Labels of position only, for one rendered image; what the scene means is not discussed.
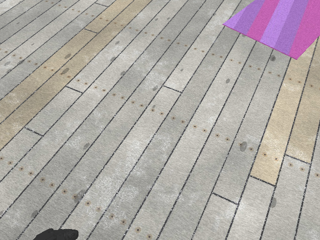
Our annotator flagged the left robot hand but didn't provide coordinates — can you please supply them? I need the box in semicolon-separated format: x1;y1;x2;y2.
33;228;79;240

